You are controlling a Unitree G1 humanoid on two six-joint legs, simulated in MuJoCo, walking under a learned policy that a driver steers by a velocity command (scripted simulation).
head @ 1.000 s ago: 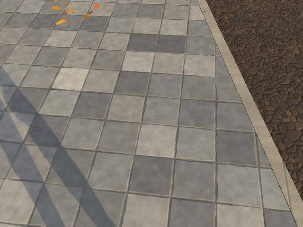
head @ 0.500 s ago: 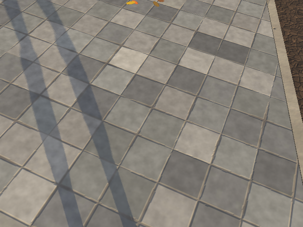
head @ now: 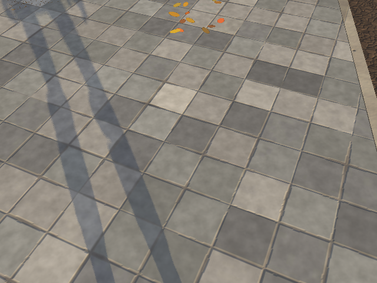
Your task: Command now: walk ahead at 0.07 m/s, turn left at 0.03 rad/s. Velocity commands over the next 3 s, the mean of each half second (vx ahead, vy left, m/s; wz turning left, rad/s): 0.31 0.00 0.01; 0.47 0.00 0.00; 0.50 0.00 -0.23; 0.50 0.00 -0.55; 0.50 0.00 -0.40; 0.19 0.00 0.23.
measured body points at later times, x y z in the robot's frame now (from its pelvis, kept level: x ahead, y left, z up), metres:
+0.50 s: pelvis +0.13 +0.00 +0.01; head +0.17 +0.01 +0.45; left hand +0.36 +0.23 -0.08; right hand +0.08 -0.26 -0.12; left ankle +0.01 +0.11 -0.73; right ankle +0.27 -0.14 -0.68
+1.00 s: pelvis +0.40 -0.06 +0.01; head +0.42 -0.07 +0.46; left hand +0.43 +0.21 -0.11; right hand +0.58 -0.32 -0.09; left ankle +0.58 +0.13 -0.67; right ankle +0.37 -0.13 -0.73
